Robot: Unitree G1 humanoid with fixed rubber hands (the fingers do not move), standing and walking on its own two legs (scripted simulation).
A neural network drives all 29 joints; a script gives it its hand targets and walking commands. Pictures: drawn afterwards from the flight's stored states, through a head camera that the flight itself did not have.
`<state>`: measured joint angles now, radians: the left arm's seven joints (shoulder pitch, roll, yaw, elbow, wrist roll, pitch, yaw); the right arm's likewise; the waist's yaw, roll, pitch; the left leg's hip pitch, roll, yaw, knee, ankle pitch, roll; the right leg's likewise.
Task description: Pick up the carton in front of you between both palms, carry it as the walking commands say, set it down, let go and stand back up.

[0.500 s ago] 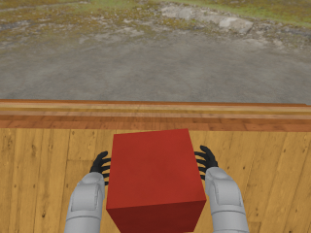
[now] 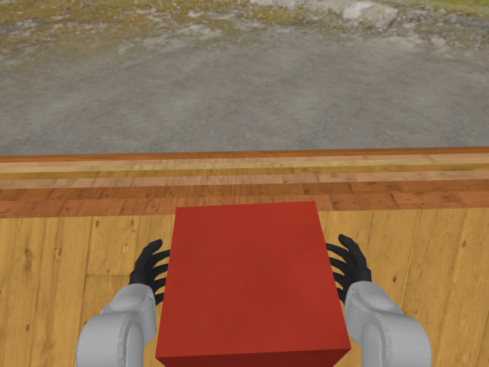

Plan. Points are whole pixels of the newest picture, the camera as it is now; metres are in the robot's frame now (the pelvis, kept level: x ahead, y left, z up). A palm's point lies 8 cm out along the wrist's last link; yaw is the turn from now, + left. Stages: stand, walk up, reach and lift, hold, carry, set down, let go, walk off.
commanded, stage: carry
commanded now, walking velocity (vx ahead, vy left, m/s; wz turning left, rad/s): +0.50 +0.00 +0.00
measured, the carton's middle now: (250, 300) +0.25 -0.02 +0.02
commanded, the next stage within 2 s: none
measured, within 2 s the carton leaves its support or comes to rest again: neither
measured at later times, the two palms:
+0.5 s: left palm (164, 163) +0.55 +0.15 +0.07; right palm (300, 166) +0.52 -0.15 +0.07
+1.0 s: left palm (195, 89) +0.88 +0.10 +0.09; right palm (294, 83) +0.89 -0.20 +0.10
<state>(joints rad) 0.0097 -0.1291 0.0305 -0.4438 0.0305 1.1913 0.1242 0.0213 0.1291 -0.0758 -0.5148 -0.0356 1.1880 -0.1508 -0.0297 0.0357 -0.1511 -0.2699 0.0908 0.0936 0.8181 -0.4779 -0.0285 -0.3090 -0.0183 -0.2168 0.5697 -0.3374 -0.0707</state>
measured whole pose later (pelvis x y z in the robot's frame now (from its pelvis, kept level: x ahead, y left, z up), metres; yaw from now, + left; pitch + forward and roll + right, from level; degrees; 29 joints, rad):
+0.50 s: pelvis +0.31 +0.03 +0.01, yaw -6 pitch +3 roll +1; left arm 0.07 -0.13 0.05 -0.46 0.05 1.18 0.11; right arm 0.04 0.13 -0.04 -0.46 -0.04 1.15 -0.14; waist -0.04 0.01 -0.07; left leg -0.34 0.02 0.28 0.44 -0.17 0.09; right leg -0.45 -0.08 -0.06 1.16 -0.31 -0.03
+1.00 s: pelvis +0.62 -0.05 +0.01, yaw -1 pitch +3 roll +1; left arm -0.11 -0.13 0.09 -0.40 0.02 1.20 0.15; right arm -0.14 0.13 -0.11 -0.42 -0.04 1.20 -0.15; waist 0.04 0.02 -0.06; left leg -0.54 0.08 0.05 1.21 -0.34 0.05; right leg -0.35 -0.04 -0.23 0.51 -0.22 -0.09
